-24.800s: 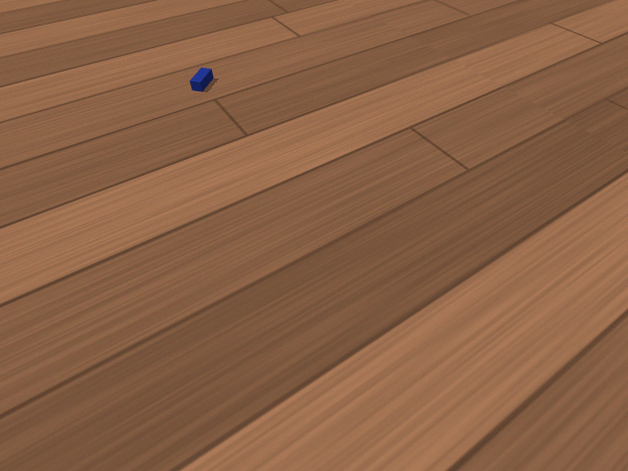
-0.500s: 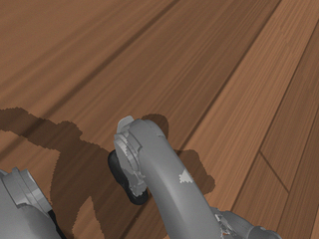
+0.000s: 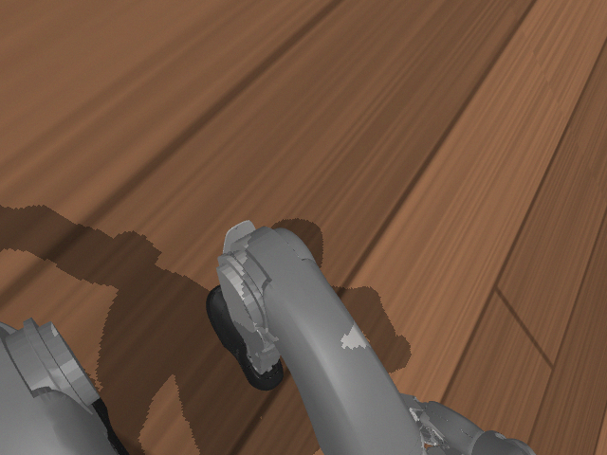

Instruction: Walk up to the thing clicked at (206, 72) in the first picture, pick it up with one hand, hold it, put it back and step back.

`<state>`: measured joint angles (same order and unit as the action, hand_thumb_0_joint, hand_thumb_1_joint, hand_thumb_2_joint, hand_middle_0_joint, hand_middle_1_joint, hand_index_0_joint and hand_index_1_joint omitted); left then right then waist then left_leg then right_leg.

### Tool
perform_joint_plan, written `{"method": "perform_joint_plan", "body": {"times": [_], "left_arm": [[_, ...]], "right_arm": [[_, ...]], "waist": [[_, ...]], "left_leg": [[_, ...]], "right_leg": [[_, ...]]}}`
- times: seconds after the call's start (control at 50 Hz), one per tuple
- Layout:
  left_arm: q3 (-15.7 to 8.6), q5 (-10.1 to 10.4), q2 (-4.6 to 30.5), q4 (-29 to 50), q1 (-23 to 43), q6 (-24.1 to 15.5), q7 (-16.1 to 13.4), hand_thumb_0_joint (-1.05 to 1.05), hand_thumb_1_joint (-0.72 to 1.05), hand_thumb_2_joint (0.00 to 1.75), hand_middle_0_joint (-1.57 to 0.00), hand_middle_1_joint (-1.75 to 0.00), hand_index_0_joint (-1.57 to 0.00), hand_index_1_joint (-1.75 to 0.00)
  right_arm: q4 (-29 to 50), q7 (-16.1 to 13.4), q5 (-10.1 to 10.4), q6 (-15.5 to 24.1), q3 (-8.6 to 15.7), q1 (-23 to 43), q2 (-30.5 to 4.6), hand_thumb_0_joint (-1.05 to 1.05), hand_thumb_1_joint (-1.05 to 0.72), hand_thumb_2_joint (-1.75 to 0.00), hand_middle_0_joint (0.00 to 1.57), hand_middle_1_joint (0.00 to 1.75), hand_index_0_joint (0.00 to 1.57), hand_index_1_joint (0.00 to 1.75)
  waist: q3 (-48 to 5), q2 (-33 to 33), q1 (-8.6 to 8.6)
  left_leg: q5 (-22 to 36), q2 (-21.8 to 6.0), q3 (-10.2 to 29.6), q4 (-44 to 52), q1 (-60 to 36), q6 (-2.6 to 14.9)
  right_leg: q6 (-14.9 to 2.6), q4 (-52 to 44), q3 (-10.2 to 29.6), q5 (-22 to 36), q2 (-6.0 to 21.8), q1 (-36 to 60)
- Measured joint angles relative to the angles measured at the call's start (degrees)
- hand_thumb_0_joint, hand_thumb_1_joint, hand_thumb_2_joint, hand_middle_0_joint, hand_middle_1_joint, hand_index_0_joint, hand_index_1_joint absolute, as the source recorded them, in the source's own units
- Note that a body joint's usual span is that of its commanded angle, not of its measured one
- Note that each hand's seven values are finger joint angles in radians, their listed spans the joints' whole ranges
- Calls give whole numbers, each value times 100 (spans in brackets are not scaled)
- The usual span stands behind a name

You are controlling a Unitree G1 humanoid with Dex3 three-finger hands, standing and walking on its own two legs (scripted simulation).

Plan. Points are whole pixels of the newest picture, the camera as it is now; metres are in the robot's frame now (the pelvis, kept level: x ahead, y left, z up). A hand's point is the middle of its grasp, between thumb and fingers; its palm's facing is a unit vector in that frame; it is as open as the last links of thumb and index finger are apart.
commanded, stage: close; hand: left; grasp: from above
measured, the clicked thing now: out of the picture +0.44 +0.37 -0.31
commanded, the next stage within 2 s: settle in 1.08 s
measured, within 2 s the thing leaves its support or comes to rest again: neither
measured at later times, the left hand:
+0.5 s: hand out of the picture +0.43 +0.36 -0.25, palm faces +0.05 -0.45 -0.89, open 11.0 cm
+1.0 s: hand out of the picture +0.43 +0.36 -0.25, palm faces +0.03 -0.45 -0.89, open 10.7 cm
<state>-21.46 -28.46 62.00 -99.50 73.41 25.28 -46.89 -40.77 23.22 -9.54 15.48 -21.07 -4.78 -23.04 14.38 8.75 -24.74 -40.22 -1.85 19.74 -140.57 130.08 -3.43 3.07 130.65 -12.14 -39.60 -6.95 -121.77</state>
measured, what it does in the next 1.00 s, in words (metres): stands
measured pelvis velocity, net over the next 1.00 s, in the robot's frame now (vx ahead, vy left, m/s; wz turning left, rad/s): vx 0.00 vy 0.00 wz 0.00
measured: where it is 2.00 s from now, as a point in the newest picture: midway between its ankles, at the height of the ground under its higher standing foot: (183, 397)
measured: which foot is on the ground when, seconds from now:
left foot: down 0.00-1.00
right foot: down 0.00-1.00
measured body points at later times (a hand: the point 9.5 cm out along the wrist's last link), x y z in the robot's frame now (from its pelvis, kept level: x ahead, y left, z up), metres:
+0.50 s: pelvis +0.00 +0.00 +0.00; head +0.30 +0.12 +0.31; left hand +0.42 +0.38 -0.20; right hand +0.02 -0.25 -0.04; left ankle +0.07 +0.14 -0.30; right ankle +0.11 -0.11 -0.30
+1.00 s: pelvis +0.00 +0.00 +0.00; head +0.30 +0.12 +0.31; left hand +0.43 +0.38 -0.20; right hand +0.02 -0.25 -0.04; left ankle +0.07 +0.14 -0.30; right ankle +0.11 -0.11 -0.30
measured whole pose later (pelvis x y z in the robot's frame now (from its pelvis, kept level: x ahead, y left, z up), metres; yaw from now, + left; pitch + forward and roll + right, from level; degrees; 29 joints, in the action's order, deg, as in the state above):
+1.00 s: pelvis +0.00 +0.00 +0.00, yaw +0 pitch +28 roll -15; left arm -21.4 -28.9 61.0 -99.1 73.6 25.3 -46.3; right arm -40.8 22.9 -9.8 16.0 -20.8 -4.6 -22.9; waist 14.3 8.4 -24.9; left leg -40.0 -2.1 19.3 -140.0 130.1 -3.3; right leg 3.0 130.2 -11.9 -39.2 -6.8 -121.9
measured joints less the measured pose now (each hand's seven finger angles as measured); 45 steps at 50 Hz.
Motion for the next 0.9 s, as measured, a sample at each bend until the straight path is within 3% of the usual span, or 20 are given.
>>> {"method": "perform_joint_plan", "body": {"times": [0.18,0.4,0.52,0.66,0.9], "left_arm": [[-15,153,3,17,26,9,-53,0,-19,92,-38,-82,-34,-87],[23,13,-42,-31,61,-13,-50,0,-16,92,-42,-80,-38,-85],[-58,120,14,-98,90,-35,-87,0,-11,91,-45,-78,-41,-83],[13,131,-15,-16,75,-8,-6,1,-10,89,-47,-76,-43,-82],[35,-13,-70,7,46,-6,77,0,-9,87,-49,-74,-44,-79]], "right_arm": [[-64,-2,-38,52,-5,29,-11,-1,-90,-90,20,30,20,30],[-21,-1,-38,40,8,-3,-35,-1,-90,-90,20,30,20,30],[-47,-12,-62,70,-8,48,-29,-1,-90,-90,20,30,20,30],[-15,-20,-67,53,-39,57,-43,-1,-90,-90,20,30,20,30],[-23,-36,-35,54,8,36,3,-1,-90,-90,20,30,20,30]], "waist": [[22,8,-28],[27,10,-18],[59,-6,-54],[61,-7,-54],[6,-28,-24]], "left_leg": [[-1,-5,-20,24,-18,9],[-12,-9,-8,28,-31,-15],[3,-3,-8,44,-39,-15],[17,-14,-37,50,-23,-1],[35,-13,-36,45,9,15]], "right_leg": [[5,-17,12,-4,7,18],[-23,-13,-1,-6,12,17],[-28,-24,-4,3,21,24],[-16,-22,19,19,19,3],[-4,-33,17,39,19,-16]]}}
